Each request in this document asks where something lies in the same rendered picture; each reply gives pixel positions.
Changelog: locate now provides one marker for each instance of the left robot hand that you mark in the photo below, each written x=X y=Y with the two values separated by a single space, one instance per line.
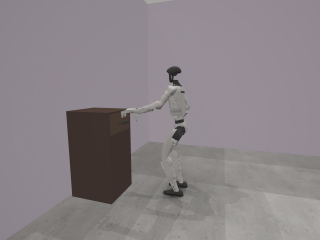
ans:
x=129 y=110

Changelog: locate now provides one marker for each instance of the handle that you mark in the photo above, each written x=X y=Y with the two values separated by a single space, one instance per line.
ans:
x=123 y=122

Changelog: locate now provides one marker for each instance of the robot right upper arm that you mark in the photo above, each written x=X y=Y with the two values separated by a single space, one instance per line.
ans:
x=187 y=105

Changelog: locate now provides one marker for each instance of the robot shin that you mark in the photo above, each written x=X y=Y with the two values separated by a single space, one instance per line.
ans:
x=177 y=169
x=170 y=173

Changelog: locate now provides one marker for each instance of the robot right forearm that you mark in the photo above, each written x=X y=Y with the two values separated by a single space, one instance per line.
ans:
x=186 y=112

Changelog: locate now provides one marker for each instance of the drawer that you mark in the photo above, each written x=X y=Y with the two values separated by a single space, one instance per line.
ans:
x=115 y=119

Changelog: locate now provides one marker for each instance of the robot left shin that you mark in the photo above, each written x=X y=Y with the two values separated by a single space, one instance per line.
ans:
x=170 y=173

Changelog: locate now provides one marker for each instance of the robot left forearm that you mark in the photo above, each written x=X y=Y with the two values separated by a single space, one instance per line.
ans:
x=147 y=108

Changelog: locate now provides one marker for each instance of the robot right shin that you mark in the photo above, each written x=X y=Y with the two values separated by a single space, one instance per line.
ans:
x=177 y=169

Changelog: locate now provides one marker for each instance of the cabinet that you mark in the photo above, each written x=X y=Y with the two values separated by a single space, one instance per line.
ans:
x=100 y=163

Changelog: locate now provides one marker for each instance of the robot left upper arm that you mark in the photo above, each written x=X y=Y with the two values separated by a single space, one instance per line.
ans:
x=170 y=91

